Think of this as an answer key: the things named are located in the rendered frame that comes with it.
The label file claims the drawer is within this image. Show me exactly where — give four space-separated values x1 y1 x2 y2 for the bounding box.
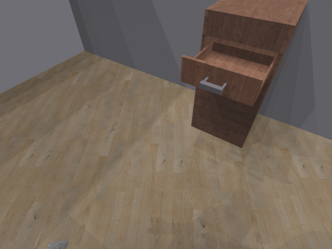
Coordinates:
181 41 277 107

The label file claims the handle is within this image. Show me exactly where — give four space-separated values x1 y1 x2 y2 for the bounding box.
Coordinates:
199 77 227 95

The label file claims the cabinet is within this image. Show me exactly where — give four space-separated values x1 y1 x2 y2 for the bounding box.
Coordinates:
191 0 308 148

